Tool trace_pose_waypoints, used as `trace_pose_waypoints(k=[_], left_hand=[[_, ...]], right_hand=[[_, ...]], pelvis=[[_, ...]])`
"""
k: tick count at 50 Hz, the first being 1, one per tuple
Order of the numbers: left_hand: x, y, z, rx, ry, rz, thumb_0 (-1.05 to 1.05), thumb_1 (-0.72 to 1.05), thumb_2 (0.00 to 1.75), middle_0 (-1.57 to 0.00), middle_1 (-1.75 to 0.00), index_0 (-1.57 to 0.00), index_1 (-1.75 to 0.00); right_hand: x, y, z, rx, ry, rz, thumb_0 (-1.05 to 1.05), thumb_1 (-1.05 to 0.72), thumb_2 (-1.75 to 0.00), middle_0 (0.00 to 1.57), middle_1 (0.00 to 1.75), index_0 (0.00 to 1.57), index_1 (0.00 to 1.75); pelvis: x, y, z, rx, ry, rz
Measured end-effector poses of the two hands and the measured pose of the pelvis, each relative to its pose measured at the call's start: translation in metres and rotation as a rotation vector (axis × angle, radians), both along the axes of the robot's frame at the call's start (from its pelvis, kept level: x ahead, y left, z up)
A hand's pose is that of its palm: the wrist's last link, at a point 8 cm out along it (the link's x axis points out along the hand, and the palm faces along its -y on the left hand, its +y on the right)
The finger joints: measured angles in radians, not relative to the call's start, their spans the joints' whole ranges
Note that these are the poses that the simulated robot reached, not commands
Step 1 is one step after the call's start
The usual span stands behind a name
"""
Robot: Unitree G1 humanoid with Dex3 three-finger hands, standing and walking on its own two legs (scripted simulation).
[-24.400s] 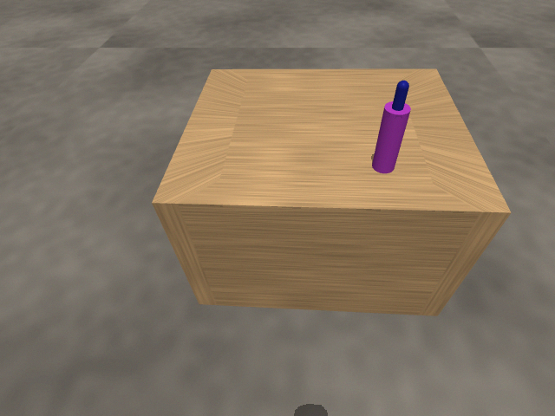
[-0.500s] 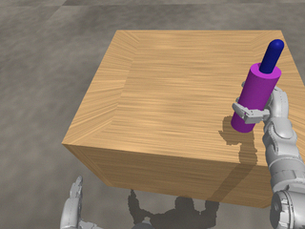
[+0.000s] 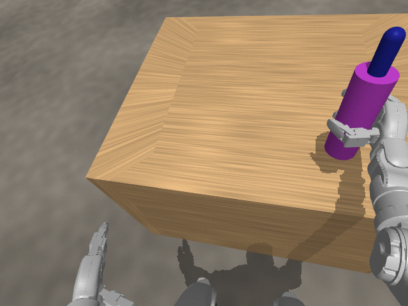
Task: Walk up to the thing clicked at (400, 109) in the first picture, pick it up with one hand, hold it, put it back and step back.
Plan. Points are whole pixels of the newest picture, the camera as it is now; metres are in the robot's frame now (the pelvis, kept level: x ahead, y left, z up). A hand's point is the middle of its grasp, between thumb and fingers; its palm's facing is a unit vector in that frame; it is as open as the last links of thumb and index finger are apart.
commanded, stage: crouch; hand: right
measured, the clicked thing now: (362, 102) +0.49 -0.19 +0.10
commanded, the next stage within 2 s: lower in 0.10 s
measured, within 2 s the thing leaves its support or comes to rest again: neither
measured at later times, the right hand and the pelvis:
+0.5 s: hand (343, 125) +0.50 -0.19 +0.01, palm faces +0.13 +0.99 +0.01, open 9.0 cm; pelvis +0.00 +0.00 -0.02, yaw +0 degrees
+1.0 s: hand (339, 132) +0.51 -0.19 -0.02, palm faces +0.14 +0.99 +0.00, open 9.0 cm; pelvis -0.01 +0.00 -0.04, yaw +0 degrees
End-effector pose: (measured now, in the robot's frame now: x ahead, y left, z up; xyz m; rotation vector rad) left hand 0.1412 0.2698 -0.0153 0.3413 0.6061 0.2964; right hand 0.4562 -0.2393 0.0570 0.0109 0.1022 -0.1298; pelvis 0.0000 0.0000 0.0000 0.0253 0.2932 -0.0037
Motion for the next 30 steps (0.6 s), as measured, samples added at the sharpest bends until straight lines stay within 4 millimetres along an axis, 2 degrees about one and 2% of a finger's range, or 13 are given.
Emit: trace_pose_waypoints(k=[15, 22, 30], left_hand=[[-0.001, -0.001, -0.002, 0.007, -0.007, -0.017, -0.01, -0.52, 0.04, -0.06, -0.05, -0.06, -0.04], [0.002, -0.006, -0.004, 0.020, -0.015, -0.046, -0.01, -0.53, 0.03, -0.06, -0.05, -0.06, -0.04], [0.000, -0.003, -0.004, 0.066, -0.009, -0.045, -0.01, -0.53, 0.04, -0.06, -0.05, -0.06, -0.04]], right_hand=[[0.013, -0.002, -0.009, 0.002, -0.004, -0.013, 0.00, 0.26, -1.11, 0.79, 1.04, 0.77, 1.04], [0.018, -0.001, -0.029, 0.004, 0.012, -0.002, 0.00, 0.26, -1.11, 0.79, 1.05, 0.77, 1.04], [0.020, -0.001, -0.057, 0.011, 0.014, -0.008, 0.00, 0.26, -1.11, 0.79, 1.05, 0.77, 1.05]], pelvis=[[-0.002, 0.005, -0.010, 0.005, 0.028, -0.008], [-0.002, 0.005, -0.019, 0.008, 0.062, -0.008], [-0.003, 0.004, -0.029, 0.016, 0.089, -0.007]])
